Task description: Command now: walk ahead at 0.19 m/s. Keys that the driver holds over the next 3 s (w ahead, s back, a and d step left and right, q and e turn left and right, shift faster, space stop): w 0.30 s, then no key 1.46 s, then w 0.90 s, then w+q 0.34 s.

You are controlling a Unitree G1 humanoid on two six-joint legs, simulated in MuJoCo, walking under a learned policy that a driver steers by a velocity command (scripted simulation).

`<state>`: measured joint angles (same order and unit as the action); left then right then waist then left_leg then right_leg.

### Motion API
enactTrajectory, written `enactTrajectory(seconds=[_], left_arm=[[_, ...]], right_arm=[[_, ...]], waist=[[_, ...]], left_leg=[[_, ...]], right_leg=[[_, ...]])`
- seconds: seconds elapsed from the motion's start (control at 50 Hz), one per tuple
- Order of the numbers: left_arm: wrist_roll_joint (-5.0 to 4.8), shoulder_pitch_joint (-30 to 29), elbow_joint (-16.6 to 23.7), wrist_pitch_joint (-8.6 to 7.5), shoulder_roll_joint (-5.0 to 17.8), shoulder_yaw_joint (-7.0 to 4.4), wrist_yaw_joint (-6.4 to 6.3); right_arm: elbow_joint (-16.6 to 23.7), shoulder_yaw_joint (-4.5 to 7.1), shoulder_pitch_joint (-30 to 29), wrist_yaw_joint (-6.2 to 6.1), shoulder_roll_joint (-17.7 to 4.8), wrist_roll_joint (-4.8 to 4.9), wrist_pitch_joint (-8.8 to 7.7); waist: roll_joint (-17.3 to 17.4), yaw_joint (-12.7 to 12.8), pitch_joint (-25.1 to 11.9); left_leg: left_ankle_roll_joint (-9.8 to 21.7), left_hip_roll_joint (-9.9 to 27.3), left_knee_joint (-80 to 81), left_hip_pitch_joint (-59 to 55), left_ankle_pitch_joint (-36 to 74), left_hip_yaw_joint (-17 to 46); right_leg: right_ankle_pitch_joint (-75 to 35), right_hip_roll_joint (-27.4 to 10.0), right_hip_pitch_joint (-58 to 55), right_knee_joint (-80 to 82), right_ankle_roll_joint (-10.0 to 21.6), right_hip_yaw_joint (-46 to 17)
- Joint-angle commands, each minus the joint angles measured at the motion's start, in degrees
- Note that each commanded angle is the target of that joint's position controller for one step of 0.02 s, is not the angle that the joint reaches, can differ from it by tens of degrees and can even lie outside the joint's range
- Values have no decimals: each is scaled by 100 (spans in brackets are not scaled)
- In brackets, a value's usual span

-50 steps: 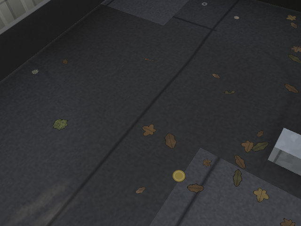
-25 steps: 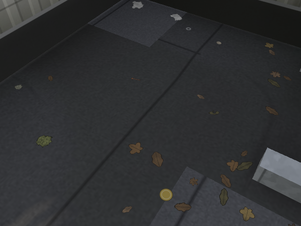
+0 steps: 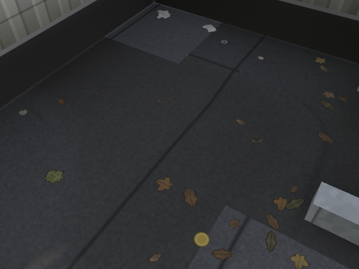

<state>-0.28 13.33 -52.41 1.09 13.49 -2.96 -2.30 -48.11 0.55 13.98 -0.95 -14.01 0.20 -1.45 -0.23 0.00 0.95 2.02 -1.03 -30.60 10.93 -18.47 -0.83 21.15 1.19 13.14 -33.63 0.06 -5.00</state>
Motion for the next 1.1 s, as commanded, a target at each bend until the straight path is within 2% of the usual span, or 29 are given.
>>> enactTrajectory(seconds=[0.02,0.06,0.1,0.14,0.18,0.2,0.22,0.24,0.26,0.28,0.34,0.4,0.46,0.52,0.56,0.6,0.62,0.64,0.66,0.68,0.7,0.74,0.8,0.86,0.9,0.92,0.94,0.98,1.1], left_arm=[[-94,-600,513,-319,517,-108,61],[-145,-688,548,-467,585,-135,153],[-153,-601,471,-568,537,-112,244],[-106,-232,234,-625,458,-112,304],[-96,580,-160,-595,529,-191,307],[-133,1042,-270,-581,660,-244,268],[-110,1670,-317,-579,1108,-323,193],[-20,1802,-300,-649,1578,-381,285],[-18,1308,-179,-732,1270,-279,320],[-32,941,-66,-781,946,-177,330],[49,522,45,-710,635,-14,339],[60,749,-80,-588,736,1,223],[79,799,-130,-502,889,6,111],[14,874,-246,-478,970,-11,92],[-35,634,-246,-459,964,-34,84],[-39,487,-225,-414,927,-43,83],[58,726,-211,-415,859,-19,94],[163,1600,-348,-427,287,150,126],[99,1661,-474,-390,262,177,167],[-35,1425,-430,-319,657,59,178],[-102,994,-347,-238,715,23,129],[-29,696,-285,-42,628,-13,-15],[58,770,-330,28,423,35,-106],[83,751,-406,18,405,33,-57],[196,634,-389,17,461,26,-12],[222,505,-295,7,593,24,-24],[129,325,-333,-9,981,-64,-40],[121,117,-375,-144,632,7,-28],[49,238,-531,-327,567,29,0]], right_arm=[[119,338,400,-103,-1240,74,-81],[121,360,420,-107,-1223,36,-173],[195,372,197,-78,-1195,129,-176],[217,398,-27,-46,-1262,196,-130],[176,347,51,-18,-1070,162,-89],[204,253,-16,9,-790,115,-117],[378,95,-160,63,-290,-30,-172],[627,154,-146,25,-412,147,-288],[603,243,-188,19,-814,284,-373],[570,278,-201,63,-927,306,-428],[450,331,-232,150,-870,74,-449],[511,246,-358,207,-511,12,-349],[726,135,-1033,192,-273,24,-293],[763,173,-1173,208,-441,51,-259],[701,247,-954,220,-667,5,-274],[407,374,-244,192,-900,-87,-317],[305,447,137,147,-1184,-142,-331],[255,425,418,124,-1298,-267,-271],[188,284,472,153,-781,-192,-203],[227,237,12,193,-700,-52,-182],[302,221,-484,187,-638,-19,-164],[330,175,-1072,170,-551,-101,-167],[225,210,-1154,119,-623,-192,-116],[123,220,-1168,44,-684,-74,-66],[-31,158,-970,29,-525,-32,-39],[-107,135,-839,42,-481,-68,-33],[-91,185,-685,32,-550,-74,-3],[-151,183,-747,-13,-538,-104,7],[-448,178,-564,-19,-468,-58,0]], waist=[[1032,-265,870],[859,-274,817],[703,-173,577],[654,78,288],[508,392,10],[272,609,-91],[-1083,787,-347],[-1691,689,-233],[-869,504,248],[-653,364,526],[-487,128,484],[-477,96,241],[-488,247,214],[-619,229,101],[-626,-3,-19],[-387,-383,-409],[69,-437,-864],[1056,-133,-1714],[1337,-183,-2219],[897,-92,-1641],[585,-26,-968],[477,189,-336],[749,270,-381],[655,325,-528],[478,330,-299],[283,235,-24],[-356,-68,265],[-575,-67,298],[-205,-13,-84]], left_leg=[[1239,2010,2313,246,-3015,2921],[1316,2166,2362,-241,-2204,2976],[1046,1803,2274,-357,-1342,2221],[837,1285,2001,203,-622,1335],[676,967,1355,888,-601,916],[456,749,588,1349,-463,640],[11,239,-1565,2119,-739,-3],[-32,-225,-2885,3264,-1538,269],[87,248,-3584,3744,-1226,690],[203,480,-3660,3930,-548,714],[96,775,-3129,3351,490,429],[-244,587,-2412,2806,892,-11],[-335,334,-915,1973,1632,-246],[-205,213,-299,1524,2032,-76],[11,218,-78,1294,1904,100],[256,33,499,292,2477,-37],[436,529,371,-753,4493,401],[1360,1802,47,-2464,6004,1798],[1880,2307,508,-2329,5825,2711],[1730,2131,839,-1500,4165,2526],[1460,1897,1113,-834,2877,2172],[1065,1475,1591,426,1470,1578],[995,1171,1752,997,927,1153],[901,1094,1742,1175,-147,1029],[497,882,1740,1523,-1216,920],[239,719,1600,1582,-1439,824],[41,365,1459,1186,-1097,441],[-26,267,967,306,-204,298],[123,275,664,88,1163,220]], right_leg=[[546,-111,1539,-1075,132,396],[907,-435,2102,-1492,223,214],[664,-477,1638,-755,275,370],[-446,-172,250,240,196,791],[-1049,160,-1143,661,70,1040],[-787,-142,-1765,878,180,575],[-70,-1455,-2323,1653,635,-1342],[1237,-2376,-2353,2459,1581,-3610],[1809,-2425,-2015,2540,1692,-3513],[1546,-2144,-1872,2549,1458,-2841],[-1669,-1463,-1463,2491,961,-1132],[-4444,-1138,-1185,2240,947,-79],[-4661,-884,-713,2173,838,385],[-4601,-1131,-887,1981,850,235],[-4655,-1287,-1137,1646,758,111],[-4893,-1006,-1211,724,551,180],[-3955,-643,-769,-128,312,355],[-1123,-86,573,-1719,-34,479],[1688,171,708,-2725,-237,64],[1804,-59,911,-3178,-270,-147],[1596,-222,1196,-3257,-288,14],[1057,-501,908,-2501,-342,54],[638,-414,134,-1288,-373,282],[-680,-345,-551,-109,-240,444],[-1112,-379,-872,489,-54,399],[-956,-652,-689,912,90,87],[162,-639,180,1026,266,29],[645,-574,852,1402,180,25],[-991,-479,172,1100,59,175]])
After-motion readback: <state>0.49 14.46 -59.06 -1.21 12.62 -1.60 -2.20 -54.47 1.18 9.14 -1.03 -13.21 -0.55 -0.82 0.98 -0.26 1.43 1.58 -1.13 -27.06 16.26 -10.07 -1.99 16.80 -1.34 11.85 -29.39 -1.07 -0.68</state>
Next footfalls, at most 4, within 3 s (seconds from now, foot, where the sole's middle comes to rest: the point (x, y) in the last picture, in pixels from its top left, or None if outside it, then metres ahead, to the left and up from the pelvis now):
0.20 right None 0.09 -0.15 -0.77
0.62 left None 0.36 0.06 -0.77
0.92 right None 0.30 -0.17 -0.77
2.52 right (223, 214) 0.76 -0.15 -0.77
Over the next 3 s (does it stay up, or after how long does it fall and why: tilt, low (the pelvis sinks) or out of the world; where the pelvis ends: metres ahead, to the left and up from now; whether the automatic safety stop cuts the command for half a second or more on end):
stays up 0.83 -0.04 0.00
